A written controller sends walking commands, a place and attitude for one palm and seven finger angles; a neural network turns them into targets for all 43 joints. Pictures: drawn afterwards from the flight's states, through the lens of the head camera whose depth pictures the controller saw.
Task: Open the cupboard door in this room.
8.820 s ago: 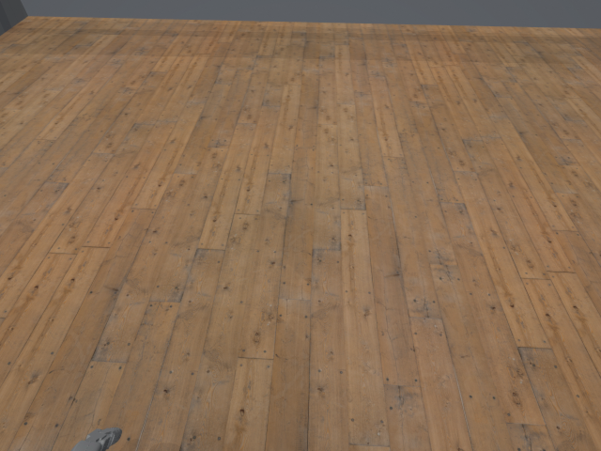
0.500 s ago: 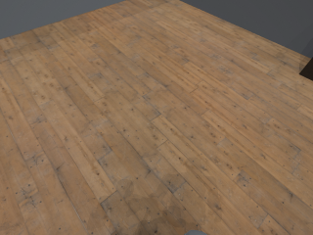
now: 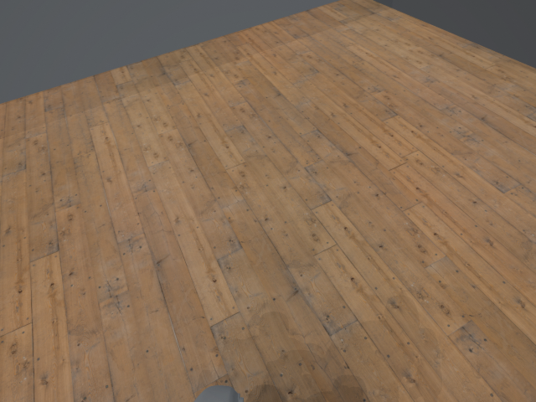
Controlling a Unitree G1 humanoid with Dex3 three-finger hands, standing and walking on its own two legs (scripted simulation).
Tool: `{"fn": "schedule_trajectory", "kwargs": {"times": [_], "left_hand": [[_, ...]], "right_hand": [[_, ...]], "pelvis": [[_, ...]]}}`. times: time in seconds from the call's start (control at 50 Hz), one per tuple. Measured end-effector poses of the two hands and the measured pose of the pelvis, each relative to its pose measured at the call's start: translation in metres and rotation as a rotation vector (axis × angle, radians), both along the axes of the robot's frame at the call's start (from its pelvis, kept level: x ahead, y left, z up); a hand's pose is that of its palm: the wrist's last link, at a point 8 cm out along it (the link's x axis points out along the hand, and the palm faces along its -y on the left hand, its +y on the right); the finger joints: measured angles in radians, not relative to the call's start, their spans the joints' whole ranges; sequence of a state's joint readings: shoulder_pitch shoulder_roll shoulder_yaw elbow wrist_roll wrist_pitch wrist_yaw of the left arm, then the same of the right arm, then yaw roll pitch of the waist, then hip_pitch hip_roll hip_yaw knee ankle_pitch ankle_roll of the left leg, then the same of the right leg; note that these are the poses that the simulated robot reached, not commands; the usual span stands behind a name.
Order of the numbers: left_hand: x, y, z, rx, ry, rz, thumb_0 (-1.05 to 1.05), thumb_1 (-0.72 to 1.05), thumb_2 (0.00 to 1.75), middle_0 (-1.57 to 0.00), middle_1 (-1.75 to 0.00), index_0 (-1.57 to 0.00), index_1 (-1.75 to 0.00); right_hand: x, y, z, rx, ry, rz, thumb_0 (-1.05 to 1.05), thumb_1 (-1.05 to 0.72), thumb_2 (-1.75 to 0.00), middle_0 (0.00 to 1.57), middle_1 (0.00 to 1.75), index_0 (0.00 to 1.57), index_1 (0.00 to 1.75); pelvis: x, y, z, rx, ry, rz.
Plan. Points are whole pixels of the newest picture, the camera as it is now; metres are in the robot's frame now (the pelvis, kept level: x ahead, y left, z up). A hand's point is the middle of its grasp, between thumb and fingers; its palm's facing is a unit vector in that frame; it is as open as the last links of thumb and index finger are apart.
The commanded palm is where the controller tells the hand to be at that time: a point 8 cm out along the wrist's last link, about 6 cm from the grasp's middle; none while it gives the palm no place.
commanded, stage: turn or walk to find it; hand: left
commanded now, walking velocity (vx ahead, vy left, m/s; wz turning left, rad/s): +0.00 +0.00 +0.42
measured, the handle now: out of the picture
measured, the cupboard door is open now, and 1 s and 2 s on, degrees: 0 0 0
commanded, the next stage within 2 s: none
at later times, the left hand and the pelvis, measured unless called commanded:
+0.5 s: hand out of the picture +0.00 +0.28 -0.17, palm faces +0.23 -0.94 -0.25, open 7.3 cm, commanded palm none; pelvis -0.03 +0.05 +0.00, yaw +11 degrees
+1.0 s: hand out of the picture -0.06 +0.20 -0.16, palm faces +0.41 -0.88 -0.25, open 7.3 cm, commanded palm none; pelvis -0.05 +0.00 +0.00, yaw +25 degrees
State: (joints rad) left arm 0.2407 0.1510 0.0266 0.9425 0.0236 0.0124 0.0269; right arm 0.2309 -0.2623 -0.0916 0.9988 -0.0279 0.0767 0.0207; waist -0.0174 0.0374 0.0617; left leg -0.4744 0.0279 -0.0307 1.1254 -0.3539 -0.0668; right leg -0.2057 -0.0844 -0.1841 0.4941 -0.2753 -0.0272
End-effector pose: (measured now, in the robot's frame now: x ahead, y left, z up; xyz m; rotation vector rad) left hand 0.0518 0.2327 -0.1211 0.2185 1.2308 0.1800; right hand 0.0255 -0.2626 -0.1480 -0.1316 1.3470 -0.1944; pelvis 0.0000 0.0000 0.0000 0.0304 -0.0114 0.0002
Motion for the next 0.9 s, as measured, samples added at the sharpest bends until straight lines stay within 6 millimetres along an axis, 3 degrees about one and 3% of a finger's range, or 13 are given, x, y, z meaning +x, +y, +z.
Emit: {"fn": "schedule_trajectory", "kwargs": {"times": [0.12, 0.26, 0.32, 0.44, 0.56, 0.7, 0.76, 0.9], "left_hand": [[-0.048, 0.02, -0.016, -0.024, 0.071, 0.09, 0.01, 0.91, 0.9, -0.2, -0.3, -0.21, -0.3], [-0.096, 0.065, -0.04, -0.043, 0.15, 0.193, 0.01, 0.91, 0.9, -0.2, -0.3, -0.21, -0.3], [-0.098, 0.078, -0.034, -0.041, 0.15, 0.213, 0.01, 0.91, 0.9, -0.2, -0.3, -0.2, -0.3], [-0.079, 0.092, -0.02, -0.027, 0.048, 0.223, 0.01, 0.91, 0.9, -0.2, -0.3, -0.2, -0.3], [-0.054, 0.087, -0.01, -0.006, -0.036, 0.215, 0.01, 0.91, 0.9, -0.2, -0.3, -0.2, -0.3], [-0.036, 0.057, 0.0, 0.029, -0.125, 0.212, 0.01, 0.91, 0.9, -0.2, -0.3, -0.2, -0.3], [-0.046, 0.041, 0.004, 0.042, -0.134, 0.224, 0.01, 0.91, 0.9, -0.2, -0.3, -0.2, -0.3], [-0.096, 0.017, 0.007, 0.027, -0.084, 0.33, 0.01, 0.91, 0.9, -0.2, -0.3, -0.21, -0.3]], "right_hand": [[0.03, 0.018, 0.006, -0.031, -0.009, 0.106, 0.01, -0.92, -0.9, 0.19, 0.3, 0.19, 0.29], [0.077, 0.066, 0.018, -0.061, -0.147, 0.227, 0.01, -0.91, -0.9, 0.19, 0.3, 0.2, 0.29], [0.083, 0.083, 0.029, -0.061, -0.178, 0.251, 0.01, -0.91, -0.9, 0.2, 0.3, 0.2, 0.3], [0.079, 0.099, 0.034, -0.04, -0.177, 0.282, 0.01, -0.91, -0.9, 0.2, 0.3, 0.2, 0.3], [0.059, 0.09, 0.024, -0.018, -0.134, 0.273, 0.01, -0.91, -0.9, 0.2, 0.3, 0.2, 0.3], [0.032, 0.055, -0.003, 0.012, -0.04, 0.265, 0.01, -0.91, -0.9, 0.2, 0.3, 0.2, 0.3], [0.027, 0.041, -0.012, 0.019, -0.009, 0.275, 0.01, -0.91, -0.9, 0.2, 0.3, 0.2, 0.3], [0.034, 0.027, -0.006, 0.016, 0.023, 0.346, 0.01, -0.91, -0.9, 0.19, 0.3, 0.2, 0.3]], "pelvis": [[-0.008, 0.014, -0.004, -0.012, 0.009, 0.057], [-0.018, 0.043, -0.014, -0.03, 0.0, 0.109], [-0.019, 0.051, -0.006, -0.052, -0.001, 0.13], [-0.025, 0.056, 0.003, -0.062, -0.002, 0.169], [-0.03, 0.049, 0.002, -0.05, -0.001, 0.209], [-0.033, 0.022, -0.008, -0.017, 0.012, 0.266], [-0.037, 0.012, -0.009, -0.022, 0.0, 0.301], [-0.043, 0.001, -0.002, -0.003, -0.017, 0.379]]}}
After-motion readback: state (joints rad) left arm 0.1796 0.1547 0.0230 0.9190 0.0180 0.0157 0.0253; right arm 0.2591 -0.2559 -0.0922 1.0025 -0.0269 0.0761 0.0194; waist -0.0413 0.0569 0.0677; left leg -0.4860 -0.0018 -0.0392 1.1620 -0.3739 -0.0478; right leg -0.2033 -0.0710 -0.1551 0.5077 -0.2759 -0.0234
